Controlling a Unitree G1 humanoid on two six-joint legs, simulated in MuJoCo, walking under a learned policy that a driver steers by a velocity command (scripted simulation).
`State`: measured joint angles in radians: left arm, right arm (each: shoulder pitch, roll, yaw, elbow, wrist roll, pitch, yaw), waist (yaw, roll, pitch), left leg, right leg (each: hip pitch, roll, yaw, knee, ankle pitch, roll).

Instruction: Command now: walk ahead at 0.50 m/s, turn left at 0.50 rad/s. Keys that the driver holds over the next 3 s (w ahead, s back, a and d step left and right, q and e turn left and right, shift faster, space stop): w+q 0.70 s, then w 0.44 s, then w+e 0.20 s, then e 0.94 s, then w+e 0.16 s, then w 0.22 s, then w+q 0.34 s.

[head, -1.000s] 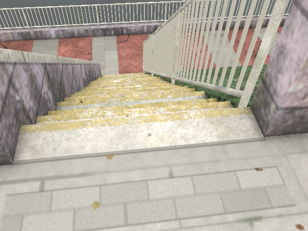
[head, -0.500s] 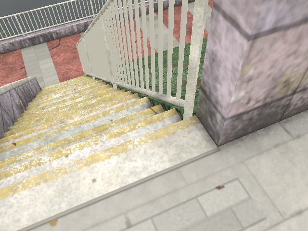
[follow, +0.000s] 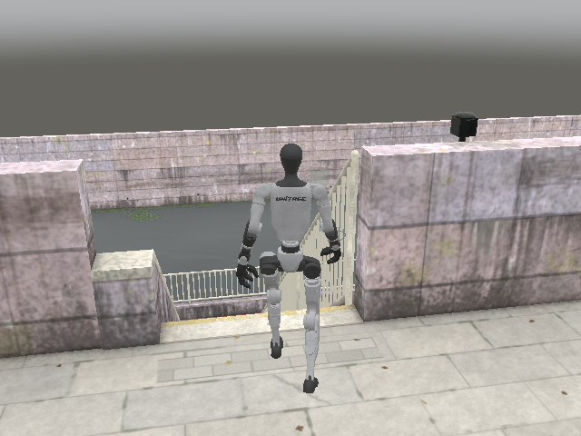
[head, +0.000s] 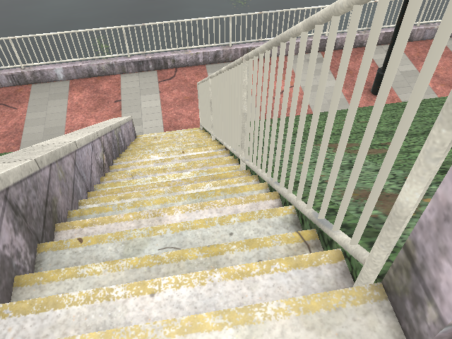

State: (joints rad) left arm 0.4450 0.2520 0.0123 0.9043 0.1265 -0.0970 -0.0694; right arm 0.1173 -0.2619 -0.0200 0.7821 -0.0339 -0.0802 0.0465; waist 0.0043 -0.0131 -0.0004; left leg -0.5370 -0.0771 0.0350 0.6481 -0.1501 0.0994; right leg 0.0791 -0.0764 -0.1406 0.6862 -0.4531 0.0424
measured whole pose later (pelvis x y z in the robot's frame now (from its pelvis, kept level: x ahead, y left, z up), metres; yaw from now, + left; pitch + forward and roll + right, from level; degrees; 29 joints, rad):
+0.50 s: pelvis +0.29 -0.01 +0.03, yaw +18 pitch +4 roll -1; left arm 0.16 0.24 -0.03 0.78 0.03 -0.11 0.02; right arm 0.33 -0.28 -0.04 0.81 -0.09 -0.09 0.03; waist -0.01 0.01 -0.07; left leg -0.51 -0.04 -0.07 1.20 -0.41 -0.01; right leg -0.39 -0.01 -0.08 0.47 -0.15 -0.03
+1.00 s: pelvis +0.45 +0.12 +0.01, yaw +31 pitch +4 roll +0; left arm 0.28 0.26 0.00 0.83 0.07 -0.09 -0.01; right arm 0.43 -0.25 -0.05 0.82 -0.05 -0.11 0.06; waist -0.02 -0.02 -0.09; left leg -0.39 -0.04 0.05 0.70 -0.39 0.07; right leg -0.61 -0.05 0.02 1.28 -0.47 0.01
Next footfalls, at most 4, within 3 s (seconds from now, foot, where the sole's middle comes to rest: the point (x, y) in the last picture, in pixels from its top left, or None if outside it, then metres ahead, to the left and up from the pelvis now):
0.38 right None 0.42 -0.09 -0.75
0.86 left None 0.43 0.21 -0.75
1.32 right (200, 297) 0.70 0.13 -0.95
1.84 left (132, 281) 0.85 0.43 -1.15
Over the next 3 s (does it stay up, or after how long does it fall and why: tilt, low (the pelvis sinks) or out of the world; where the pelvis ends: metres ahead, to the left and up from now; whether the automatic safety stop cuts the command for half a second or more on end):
stays up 0.83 0.22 -0.34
